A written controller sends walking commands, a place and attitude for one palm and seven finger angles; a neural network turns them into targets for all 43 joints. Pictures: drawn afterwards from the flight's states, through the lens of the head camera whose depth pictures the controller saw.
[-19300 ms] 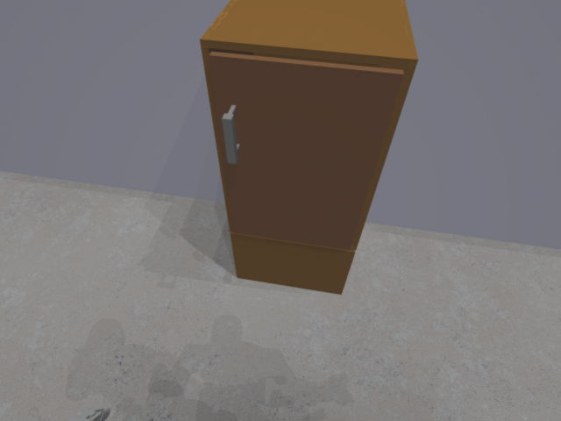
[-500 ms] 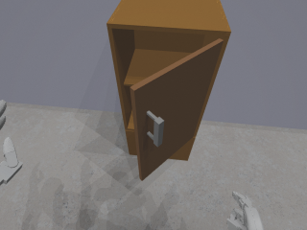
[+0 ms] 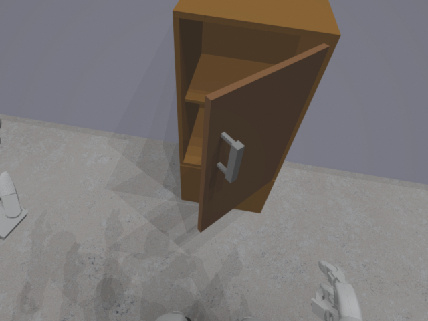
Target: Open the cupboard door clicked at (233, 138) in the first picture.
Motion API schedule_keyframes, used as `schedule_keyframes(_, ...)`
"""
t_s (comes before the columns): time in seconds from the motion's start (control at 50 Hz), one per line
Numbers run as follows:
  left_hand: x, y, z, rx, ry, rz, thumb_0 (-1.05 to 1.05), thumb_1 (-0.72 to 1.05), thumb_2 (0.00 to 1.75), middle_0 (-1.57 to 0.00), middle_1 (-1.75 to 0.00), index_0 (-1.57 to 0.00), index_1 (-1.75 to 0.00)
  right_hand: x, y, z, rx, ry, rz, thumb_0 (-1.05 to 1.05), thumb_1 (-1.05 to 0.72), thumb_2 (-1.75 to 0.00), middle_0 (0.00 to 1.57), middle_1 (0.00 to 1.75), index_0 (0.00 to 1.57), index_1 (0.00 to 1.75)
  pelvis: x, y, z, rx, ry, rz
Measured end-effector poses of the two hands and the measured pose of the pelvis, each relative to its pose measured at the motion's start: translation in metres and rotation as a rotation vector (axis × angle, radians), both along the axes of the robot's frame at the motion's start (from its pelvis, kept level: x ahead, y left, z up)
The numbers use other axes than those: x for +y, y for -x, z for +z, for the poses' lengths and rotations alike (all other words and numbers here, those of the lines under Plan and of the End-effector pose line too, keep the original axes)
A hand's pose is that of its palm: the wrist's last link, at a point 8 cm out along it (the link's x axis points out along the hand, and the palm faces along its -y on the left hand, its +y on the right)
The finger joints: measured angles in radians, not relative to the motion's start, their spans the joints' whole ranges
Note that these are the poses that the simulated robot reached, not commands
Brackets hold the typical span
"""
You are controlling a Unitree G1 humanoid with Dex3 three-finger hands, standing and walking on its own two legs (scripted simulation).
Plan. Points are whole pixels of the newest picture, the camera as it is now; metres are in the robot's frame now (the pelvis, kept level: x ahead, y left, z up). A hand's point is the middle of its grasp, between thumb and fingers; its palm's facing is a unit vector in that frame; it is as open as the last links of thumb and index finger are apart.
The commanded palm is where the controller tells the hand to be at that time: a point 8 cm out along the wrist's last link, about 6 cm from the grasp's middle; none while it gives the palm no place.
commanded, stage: step back with the hand held close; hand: left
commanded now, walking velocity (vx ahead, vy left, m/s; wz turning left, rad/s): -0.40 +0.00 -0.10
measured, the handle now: (228, 157) +0.47 -0.01 +0.00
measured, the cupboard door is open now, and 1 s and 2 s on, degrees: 48 48 48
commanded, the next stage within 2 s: stop stepping back and stand still in 0.18 s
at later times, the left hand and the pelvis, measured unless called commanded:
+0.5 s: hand (30, 298) +0.12 +0.20 +0.18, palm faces +0.31 -0.81 -0.50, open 7.4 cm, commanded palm +0.08 +0.25 +0.19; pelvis -0.09 -0.04 +0.00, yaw -6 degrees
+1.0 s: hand out of the picture +0.06 +0.22 +0.17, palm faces +0.38 -0.80 -0.47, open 7.4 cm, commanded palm +0.01 +0.26 +0.19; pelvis -0.15 -0.03 +0.01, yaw -4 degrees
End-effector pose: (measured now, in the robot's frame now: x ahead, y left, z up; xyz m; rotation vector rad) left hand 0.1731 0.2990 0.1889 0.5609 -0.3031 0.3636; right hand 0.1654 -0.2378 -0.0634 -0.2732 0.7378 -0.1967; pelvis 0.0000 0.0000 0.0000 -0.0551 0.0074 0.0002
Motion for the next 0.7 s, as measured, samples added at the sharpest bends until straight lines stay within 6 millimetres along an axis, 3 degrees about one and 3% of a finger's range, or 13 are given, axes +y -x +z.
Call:
schedule_keyframes(0.08, 0.001, 0.012, 0.01, -0.012, 0.003, -0.001, 0.02, 0.89, 0.9, -0.22, -0.3, -0.21, -0.3, 0.009, 0.013, 0.008, -0.012, -0.022, 0.02, 0.01, -0.91, -0.9, 0.2, 0.3, 0.2, 0.3, -0.003, 0.01, 0.008, 0.037, 0.015, -0.023)
schedule_keyframes(0.2, -0.023, 0.025, 0.009, -0.01, 0.056, -0.062, 0.02, 0.89, 0.9, -0.21, -0.3, -0.21, -0.3, 0.009, 0.037, 0.008, -0.013, -0.049, 0.046, 0.01, -0.9, -0.9, 0.21, 0.3, 0.2, 0.3, -0.012, 0.036, 0.011, 0.08, 0.008, -0.058)
schedule_keyframes(0.3, -0.052, 0.044, 0.007, 0.018, -0.022, -0.149, 0.02, 0.89, 0.9, -0.21, -0.3, -0.21, -0.3, -0.008, 0.066, -0.005, -0.03, -0.082, 0.039, 0.01, -0.9, -0.9, 0.21, 0.3, 0.21, 0.3, -0.03, 0.074, -0.002, 0.084, -0.04, -0.098)
schedule_keyframes(0.38, -0.071, 0.067, 0.016, 0.04, -0.054, -0.199, 0.02, 0.89, 0.9, -0.22, -0.3, -0.21, -0.3, -0.029, 0.107, -0.01, 0.016, -0.093, -0.027, 0.01, -0.9, -0.9, 0.21, 0.3, 0.21, 0.3, -0.037, 0.092, 0.002, 0.041, -0.032, -0.104)
schedule_keyframes(0.46, -0.066, 0.086, 0.019, 0.042, -0.069, -0.152, 0.02, 0.88, 0.9, -0.22, -0.3, -0.22, -0.3, -0.053, 0.146, -0.01, 0.027, -0.055, -0.106, 0.01, -0.9, -0.9, 0.21, 0.3, 0.21, 0.3, -0.04, 0.092, 0.003, 0.022, -0.05, -0.127)
schedule_keyframes(0.54, -0.049, 0.091, 0.007, 0.023, 0.005, -0.06, 0.01, 0.88, 0.9, -0.22, -0.3, -0.22, -0.3, -0.07, 0.177, -0.013, 0.049, -0.02, -0.166, 0.01, -0.91, -0.9, 0.2, 0.3, 0.2, 0.3, -0.038, 0.1, 0.004, -0.01, -0.049, -0.101)
schedule_keyframes(0.62, -0.047, 0.099, -0.008, 0.047, 0.083, -0.039, 0.02, 0.89, 0.9, -0.21, -0.3, -0.21, -0.3, -0.075, 0.199, -0.008, 0.034, 0.001, -0.184, 0.01, -0.91, -0.9, 0.2, 0.3, 0.2, 0.3, -0.035, 0.114, 0.005, -0.038, -0.039, -0.098)
schedule_keyframes(0.7, -0.055, 0.114, -0.009, 0.039, 0.09, -0.095, 0.02, 0.89, 0.9, -0.21, -0.3, -0.21, -0.3, -0.069, 0.209, -0.003, 0.005, 0.012, -0.178, 0.01, -0.91, -0.9, 0.2, 0.3, 0.2, 0.3, -0.031, 0.124, 0.005, -0.049, -0.026, -0.09)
